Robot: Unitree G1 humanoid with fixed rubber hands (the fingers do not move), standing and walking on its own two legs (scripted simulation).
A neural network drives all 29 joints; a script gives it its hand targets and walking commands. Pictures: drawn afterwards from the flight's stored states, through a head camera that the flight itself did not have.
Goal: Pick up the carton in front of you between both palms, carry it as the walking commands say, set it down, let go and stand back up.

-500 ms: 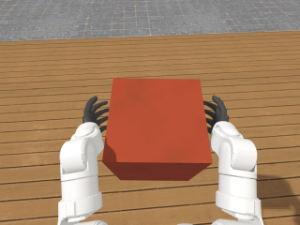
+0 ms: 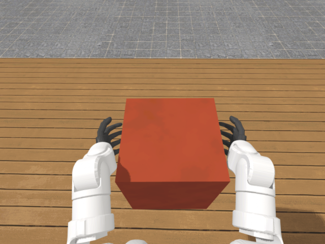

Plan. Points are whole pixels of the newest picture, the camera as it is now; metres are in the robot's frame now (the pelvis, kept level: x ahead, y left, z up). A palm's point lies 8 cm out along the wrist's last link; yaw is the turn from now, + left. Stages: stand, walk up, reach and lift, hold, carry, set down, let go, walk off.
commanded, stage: carry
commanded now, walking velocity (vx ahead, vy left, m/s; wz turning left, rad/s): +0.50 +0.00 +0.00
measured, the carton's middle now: (169, 158) +0.33 +0.02 +0.00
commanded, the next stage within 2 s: none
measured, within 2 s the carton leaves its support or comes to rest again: neither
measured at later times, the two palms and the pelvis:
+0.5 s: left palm (125, 71) +0.65 +0.18 +0.04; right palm (213, 76) +0.63 -0.12 +0.04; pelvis +0.31 +0.04 -0.03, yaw -1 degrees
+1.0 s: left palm (141, 40) +0.93 +0.16 +0.00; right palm (208, 39) +0.94 -0.15 +0.00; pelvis +0.61 -0.01 -0.06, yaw +0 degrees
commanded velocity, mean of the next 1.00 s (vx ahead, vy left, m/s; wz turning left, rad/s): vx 0.50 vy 0.00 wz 0.00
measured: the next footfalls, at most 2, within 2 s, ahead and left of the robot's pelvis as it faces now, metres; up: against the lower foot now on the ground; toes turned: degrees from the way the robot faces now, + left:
left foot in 0.30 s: +0.36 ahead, +0.10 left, -0.03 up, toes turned +3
right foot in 0.78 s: +0.66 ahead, -0.06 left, -0.07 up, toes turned -4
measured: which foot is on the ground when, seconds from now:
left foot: up 0.00-0.28, down 0.30-0.78, up 0.80-1.00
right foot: down 0.00-0.32, up 0.34-0.76, down 0.78-1.00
